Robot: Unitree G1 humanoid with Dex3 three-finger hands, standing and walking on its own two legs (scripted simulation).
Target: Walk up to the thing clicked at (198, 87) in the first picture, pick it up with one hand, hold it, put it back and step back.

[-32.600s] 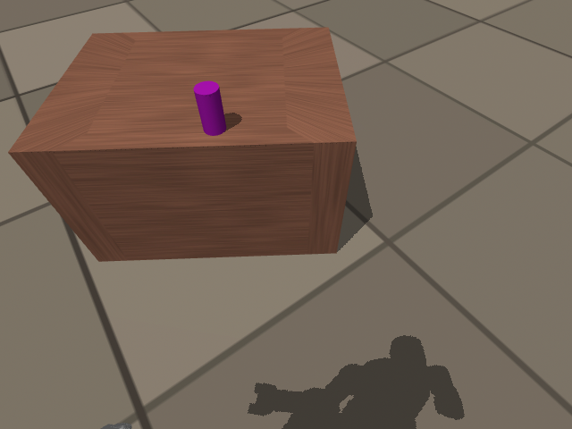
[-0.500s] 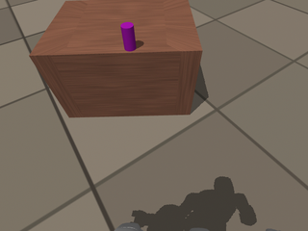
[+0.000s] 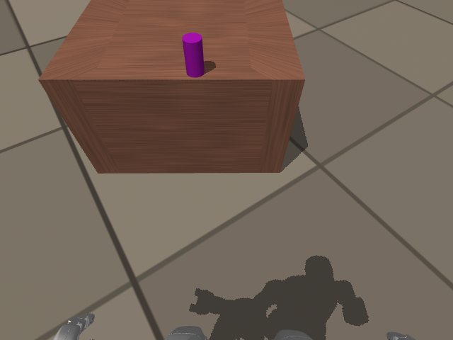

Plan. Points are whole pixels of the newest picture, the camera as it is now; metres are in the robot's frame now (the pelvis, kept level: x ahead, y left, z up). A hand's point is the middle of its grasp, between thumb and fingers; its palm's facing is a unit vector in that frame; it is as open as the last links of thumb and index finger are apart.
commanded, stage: step back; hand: left
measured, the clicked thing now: (193, 55) +1.00 +0.16 -0.09
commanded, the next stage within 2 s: stand in 0.10 s
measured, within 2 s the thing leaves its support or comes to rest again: neither
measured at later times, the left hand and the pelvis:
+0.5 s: hand out of the picture +0.12 +0.23 -0.14, palm faces -0.05 -0.94 -0.34, open 7.4 cm; pelvis +0.02 -0.02 +0.02, yaw -1 degrees
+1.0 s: hand out of the picture +0.10 +0.23 -0.13, palm faces -0.05 -0.94 -0.35, open 7.4 cm; pelvis +0.01 -0.02 +0.02, yaw -1 degrees
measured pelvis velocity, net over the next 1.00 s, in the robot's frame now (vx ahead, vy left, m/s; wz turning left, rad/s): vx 0.01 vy -0.02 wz -0.02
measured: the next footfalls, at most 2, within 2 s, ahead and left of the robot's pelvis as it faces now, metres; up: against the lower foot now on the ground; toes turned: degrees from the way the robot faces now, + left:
none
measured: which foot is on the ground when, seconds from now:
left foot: down 0.00-1.00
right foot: down 0.00-1.00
